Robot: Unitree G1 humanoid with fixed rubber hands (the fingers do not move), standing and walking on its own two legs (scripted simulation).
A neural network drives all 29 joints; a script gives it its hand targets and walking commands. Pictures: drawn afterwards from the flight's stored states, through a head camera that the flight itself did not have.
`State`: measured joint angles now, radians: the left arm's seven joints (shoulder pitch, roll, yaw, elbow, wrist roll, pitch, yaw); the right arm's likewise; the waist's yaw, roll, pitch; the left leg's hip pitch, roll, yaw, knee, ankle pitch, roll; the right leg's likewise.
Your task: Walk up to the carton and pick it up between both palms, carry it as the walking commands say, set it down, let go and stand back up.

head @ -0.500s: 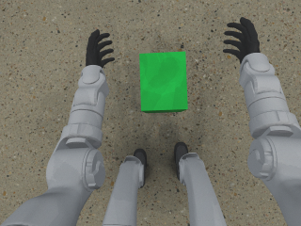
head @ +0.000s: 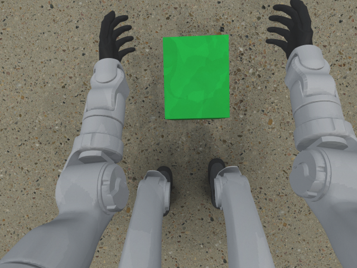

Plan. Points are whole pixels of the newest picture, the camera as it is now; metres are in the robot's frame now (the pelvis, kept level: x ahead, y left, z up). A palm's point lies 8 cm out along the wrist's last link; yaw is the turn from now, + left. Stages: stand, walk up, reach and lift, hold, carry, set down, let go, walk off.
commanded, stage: reach and lift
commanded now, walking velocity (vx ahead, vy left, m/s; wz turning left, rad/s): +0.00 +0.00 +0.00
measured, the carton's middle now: (195, 85) +0.51 -0.03 -0.46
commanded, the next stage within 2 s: none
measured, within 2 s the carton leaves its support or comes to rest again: neither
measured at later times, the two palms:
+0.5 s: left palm (135, 72) +0.52 +0.13 -0.27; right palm (267, 65) +0.51 -0.21 -0.28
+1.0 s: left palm (143, 83) +0.51 +0.14 -0.40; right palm (250, 76) +0.51 -0.21 -0.40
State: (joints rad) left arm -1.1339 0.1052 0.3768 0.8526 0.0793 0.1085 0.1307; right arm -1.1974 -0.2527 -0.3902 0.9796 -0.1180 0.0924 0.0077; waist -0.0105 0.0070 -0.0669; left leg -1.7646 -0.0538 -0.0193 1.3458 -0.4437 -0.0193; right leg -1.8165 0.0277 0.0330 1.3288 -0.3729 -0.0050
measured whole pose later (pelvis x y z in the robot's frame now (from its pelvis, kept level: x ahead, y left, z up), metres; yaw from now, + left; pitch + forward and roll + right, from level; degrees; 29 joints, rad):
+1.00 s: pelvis -0.04 +0.00 -0.22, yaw +2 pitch +36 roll +2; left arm -1.47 0.27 0.11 1.07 -0.19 0.07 0.17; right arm -1.51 -0.42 -0.11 1.18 0.19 0.05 -0.07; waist -0.03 0.01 0.41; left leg -2.21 -0.11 -0.01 2.21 -0.63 -0.06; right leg -2.26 0.02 0.01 2.18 -0.55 -0.01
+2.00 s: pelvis -0.04 +0.00 -0.23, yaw +2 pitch +34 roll +1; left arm -1.47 0.14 0.34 0.98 0.03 0.17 0.13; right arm -1.52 -0.31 -0.26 1.09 -0.02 0.17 -0.04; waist -0.05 0.05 0.42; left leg -2.19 -0.13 -0.01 2.25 -0.64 -0.05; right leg -2.24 0.02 0.02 2.23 -0.58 0.01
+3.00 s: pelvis -0.03 +0.00 -0.19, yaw +2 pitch +41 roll +3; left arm -1.33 0.02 0.46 0.75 0.12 0.29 0.15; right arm -1.39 -0.20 -0.36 0.86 -0.16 0.32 -0.07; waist -0.04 0.04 0.18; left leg -2.17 -0.15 -0.02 2.07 -0.62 -0.07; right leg -2.24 0.10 0.07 2.06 -0.54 0.03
